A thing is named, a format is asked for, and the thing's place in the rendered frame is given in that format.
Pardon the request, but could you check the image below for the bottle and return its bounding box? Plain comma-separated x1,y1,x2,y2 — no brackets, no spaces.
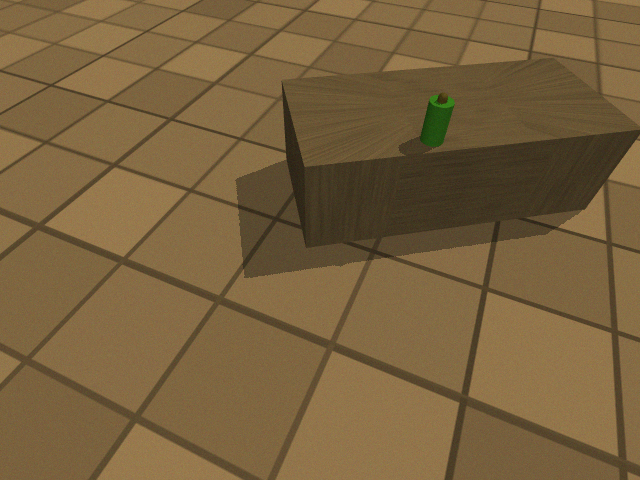
420,93,455,147

